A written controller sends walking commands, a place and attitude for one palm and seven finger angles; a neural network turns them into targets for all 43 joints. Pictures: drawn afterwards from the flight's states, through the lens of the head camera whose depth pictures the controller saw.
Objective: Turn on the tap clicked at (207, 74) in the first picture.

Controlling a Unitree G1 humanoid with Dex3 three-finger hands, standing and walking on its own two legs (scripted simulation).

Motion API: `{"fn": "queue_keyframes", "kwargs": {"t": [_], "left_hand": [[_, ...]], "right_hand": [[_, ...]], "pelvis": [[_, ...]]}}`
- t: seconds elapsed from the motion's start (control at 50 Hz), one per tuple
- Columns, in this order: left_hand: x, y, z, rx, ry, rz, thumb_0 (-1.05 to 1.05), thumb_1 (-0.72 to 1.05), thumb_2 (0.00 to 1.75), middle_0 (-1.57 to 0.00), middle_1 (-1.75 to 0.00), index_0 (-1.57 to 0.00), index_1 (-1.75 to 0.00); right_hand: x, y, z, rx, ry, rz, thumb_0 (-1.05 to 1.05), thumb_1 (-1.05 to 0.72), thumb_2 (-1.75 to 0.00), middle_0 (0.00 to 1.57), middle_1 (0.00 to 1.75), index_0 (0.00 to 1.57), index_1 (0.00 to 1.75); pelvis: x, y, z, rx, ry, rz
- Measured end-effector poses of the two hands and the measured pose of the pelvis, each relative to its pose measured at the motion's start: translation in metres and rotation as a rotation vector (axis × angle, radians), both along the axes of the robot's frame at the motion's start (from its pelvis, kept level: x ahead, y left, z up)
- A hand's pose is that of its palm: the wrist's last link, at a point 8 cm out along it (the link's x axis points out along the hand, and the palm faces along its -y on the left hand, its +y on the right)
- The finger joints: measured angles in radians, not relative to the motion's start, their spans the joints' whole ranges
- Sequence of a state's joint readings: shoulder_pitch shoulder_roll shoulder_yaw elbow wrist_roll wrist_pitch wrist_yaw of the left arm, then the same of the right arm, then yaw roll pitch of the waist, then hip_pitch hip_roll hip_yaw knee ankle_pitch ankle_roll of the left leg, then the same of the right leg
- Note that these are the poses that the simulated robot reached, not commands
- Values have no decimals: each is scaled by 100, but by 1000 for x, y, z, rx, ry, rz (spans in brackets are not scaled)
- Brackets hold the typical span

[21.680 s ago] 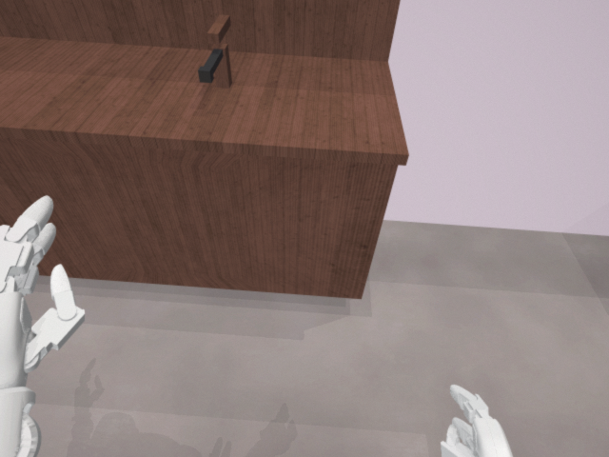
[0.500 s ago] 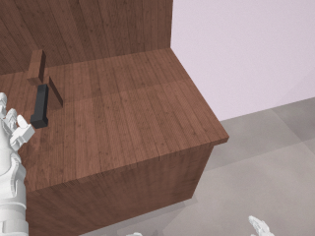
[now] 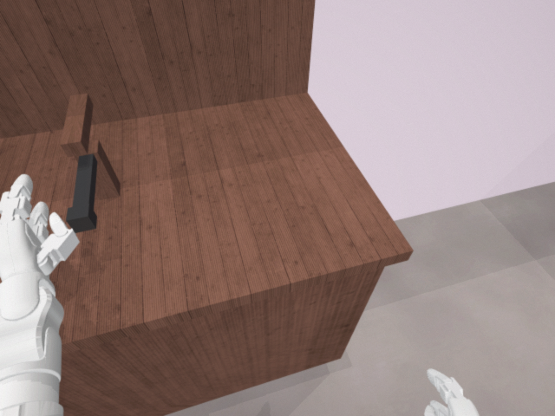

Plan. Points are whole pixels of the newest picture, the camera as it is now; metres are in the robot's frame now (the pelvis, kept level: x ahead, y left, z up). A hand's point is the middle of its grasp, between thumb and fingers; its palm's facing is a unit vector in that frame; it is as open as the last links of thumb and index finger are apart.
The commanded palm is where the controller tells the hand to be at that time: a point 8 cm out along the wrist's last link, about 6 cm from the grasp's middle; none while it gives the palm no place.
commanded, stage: push the lever round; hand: left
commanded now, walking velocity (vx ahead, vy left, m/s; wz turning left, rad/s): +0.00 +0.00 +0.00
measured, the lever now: (82, 218) +0.35 +0.31 +0.11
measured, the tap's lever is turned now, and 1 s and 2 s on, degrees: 0 21 47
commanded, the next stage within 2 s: none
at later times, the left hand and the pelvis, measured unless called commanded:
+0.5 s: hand (93, 232) +0.32 +0.28 +0.11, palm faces +0.54 -0.84 -0.08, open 7.7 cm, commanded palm +0.27 +0.31 +0.10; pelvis -0.01 -0.01 +0.00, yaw +0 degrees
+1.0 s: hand (121, 224) +0.34 +0.25 +0.10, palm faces +0.61 -0.79 -0.05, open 7.8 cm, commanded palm +0.29 +0.28 +0.10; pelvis -0.01 -0.02 +0.00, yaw +1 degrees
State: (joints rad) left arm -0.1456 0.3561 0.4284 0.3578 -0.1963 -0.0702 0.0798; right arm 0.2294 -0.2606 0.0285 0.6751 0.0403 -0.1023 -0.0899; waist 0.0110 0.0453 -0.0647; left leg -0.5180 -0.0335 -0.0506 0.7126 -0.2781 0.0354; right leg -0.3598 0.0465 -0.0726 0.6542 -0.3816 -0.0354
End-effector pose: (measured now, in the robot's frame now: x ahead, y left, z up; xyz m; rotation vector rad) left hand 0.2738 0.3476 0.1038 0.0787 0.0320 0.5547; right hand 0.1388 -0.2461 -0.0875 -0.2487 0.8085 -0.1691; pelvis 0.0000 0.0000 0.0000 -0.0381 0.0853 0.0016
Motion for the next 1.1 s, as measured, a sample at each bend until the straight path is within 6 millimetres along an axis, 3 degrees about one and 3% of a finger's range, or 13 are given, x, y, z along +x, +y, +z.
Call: {"fn": "queue_keyframes", "kwargs": {"t": [0.26, 0.52, 0.76, 1.1], "left_hand": [[-5, -12, 9, 25, -44, 14, 2, 90, 90, -15, -15, -16, -15], [0, -35, 7, 20, -35, 15, 1, 92, 90, -15, -15, -16, -15], [-2, -45, 6, 7, -44, 60, 1, 91, 90, -15, -15, -16, -15], [22, -74, 2, -12, -43, 117, 1, 90, 90, -15, -15, -16, -15]], "right_hand": [[6, 1, 1, 10, -18, 22, 1, -90, -90, 20, 30, 20, 30], [-5, -9, -3, 20, -1, 11, 1, -90, -90, 20, 30, 20, 30], [-14, -23, -7, 14, 19, -7, 1, -90, -90, 20, 30, 20, 30], [-6, -19, -10, 30, 31, -2, 1, -90, -90, 20, 30, 20, 30]], "pelvis": [[-2, -4, -1, 0, -16, 5], [-8, -13, -2, 6, -16, 2], [-10, -21, -3, 6, -22, 2], [-7, -22, -5, 9, 1, 0]]}}
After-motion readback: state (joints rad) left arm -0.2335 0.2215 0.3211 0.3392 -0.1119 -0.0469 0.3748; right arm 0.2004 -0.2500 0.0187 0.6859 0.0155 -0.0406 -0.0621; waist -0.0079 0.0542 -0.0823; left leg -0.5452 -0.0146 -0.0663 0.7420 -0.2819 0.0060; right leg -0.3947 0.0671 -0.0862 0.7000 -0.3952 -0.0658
